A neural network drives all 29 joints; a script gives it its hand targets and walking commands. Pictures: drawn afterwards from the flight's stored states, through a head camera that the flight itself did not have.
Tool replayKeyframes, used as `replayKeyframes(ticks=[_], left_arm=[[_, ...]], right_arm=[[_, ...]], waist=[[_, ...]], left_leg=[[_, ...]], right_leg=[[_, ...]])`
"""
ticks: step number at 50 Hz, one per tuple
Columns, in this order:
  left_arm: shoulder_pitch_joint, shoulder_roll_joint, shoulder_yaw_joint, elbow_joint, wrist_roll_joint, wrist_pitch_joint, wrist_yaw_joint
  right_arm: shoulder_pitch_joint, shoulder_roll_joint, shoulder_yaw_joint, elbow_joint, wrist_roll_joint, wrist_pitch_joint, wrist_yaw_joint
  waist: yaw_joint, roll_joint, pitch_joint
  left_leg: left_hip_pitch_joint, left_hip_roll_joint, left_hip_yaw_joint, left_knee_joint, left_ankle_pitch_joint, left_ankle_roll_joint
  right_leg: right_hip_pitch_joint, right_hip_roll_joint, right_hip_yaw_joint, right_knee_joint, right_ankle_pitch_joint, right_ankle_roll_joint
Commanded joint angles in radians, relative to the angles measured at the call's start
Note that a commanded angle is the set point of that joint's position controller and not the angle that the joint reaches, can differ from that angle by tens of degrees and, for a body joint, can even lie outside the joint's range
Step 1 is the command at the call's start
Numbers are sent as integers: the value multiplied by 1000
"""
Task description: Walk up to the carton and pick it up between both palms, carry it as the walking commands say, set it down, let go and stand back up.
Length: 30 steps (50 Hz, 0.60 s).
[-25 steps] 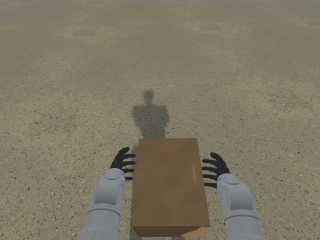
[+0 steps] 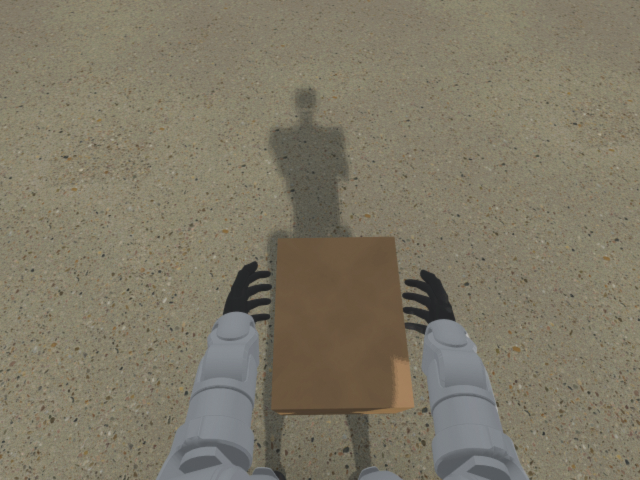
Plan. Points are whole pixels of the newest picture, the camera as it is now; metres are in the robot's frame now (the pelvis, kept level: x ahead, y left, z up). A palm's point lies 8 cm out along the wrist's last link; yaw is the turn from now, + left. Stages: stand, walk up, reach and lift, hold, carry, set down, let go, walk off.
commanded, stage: set down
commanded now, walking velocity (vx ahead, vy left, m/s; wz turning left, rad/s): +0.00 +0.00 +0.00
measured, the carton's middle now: (337, 327) +0.35 -0.05 -0.12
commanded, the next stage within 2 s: none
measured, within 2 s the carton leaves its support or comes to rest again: neither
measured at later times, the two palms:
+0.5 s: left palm (251, 324) +0.37 +0.08 -0.13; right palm (419, 331) +0.33 -0.18 -0.12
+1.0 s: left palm (262, 329) +0.40 +0.07 -0.22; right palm (408, 340) +0.35 -0.19 -0.21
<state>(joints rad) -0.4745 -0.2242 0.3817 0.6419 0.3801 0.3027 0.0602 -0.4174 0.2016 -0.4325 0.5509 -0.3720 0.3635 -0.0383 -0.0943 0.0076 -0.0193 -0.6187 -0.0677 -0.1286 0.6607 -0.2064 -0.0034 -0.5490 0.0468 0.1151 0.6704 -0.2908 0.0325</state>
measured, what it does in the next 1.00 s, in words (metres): lowers itself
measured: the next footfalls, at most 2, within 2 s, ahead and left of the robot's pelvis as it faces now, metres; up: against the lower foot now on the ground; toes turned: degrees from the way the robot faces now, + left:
none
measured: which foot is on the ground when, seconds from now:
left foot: down 0.00-1.00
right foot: down 0.00-1.00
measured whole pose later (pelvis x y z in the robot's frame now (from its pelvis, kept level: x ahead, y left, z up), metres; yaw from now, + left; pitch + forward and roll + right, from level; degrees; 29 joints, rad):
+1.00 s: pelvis -0.03 +0.00 -0.14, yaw -1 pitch +38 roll -3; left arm -0.73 -0.16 0.36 0.72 0.27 0.15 0.19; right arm -0.64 0.14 -0.47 0.60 -0.22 0.20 -0.06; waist -0.10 0.06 -0.23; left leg -1.62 -0.13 -0.15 1.36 -0.40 -0.04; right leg -1.54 0.10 0.08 1.38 -0.51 0.06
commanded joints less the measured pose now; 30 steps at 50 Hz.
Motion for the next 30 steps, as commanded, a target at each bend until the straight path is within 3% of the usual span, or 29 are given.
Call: replayKeyframes(ticks=[1, 12, 19, 30], left_arm=[[-407, -897, -440, 127, -113, -50, -224], [-472, -896, -450, 155, -89, -85, -193], [-487, -890, -453, 157, -91, -106, -174], [-517, -896, -534, 136, -132, -139, -143]], right_arm=[[-542, 826, 455, 27, 146, -101, 239], [-635, 779, 422, 63, 122, -144, 270], [-644, 767, 412, 75, 130, -161, 284], [-654, 763, 478, 50, 185, -187, 277]], waist=[[-8, 8, -498], [-27, 32, -629], [-38, 50, -715], [-51, 86, -867]], left_leg=[[226, -54, 46, -3, 97, 11], [73, -57, 42, 123, -7, -11], [-28, -67, 36, 216, 30, -20], [-197, -84, 43, 378, 65, -36]], right_leg=[[-25, 66, -64, -29, 175, -24], [-272, 65, -96, 102, 64, -25], [-398, 68, -109, 203, 104, -23], [-527, 82, -114, 359, 152, -12]])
